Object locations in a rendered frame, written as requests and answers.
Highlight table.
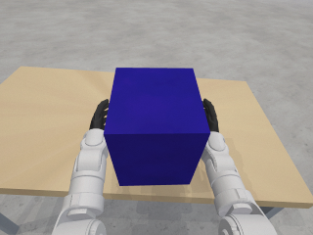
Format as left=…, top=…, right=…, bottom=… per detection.
left=0, top=66, right=313, bottom=235

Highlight robot left hand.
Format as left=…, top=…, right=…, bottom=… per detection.
left=89, top=99, right=110, bottom=130

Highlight right robot forearm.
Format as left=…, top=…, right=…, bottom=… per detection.
left=201, top=131, right=278, bottom=235

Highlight robot right upper arm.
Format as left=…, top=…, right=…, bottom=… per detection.
left=218, top=213, right=277, bottom=235

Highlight left robot forearm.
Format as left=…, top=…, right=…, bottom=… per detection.
left=51, top=128, right=109, bottom=235

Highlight carton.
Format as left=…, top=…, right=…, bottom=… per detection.
left=104, top=68, right=210, bottom=186

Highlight robot left upper arm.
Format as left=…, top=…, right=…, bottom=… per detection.
left=52, top=218, right=107, bottom=235

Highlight robot right hand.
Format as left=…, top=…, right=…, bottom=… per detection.
left=202, top=98, right=219, bottom=133

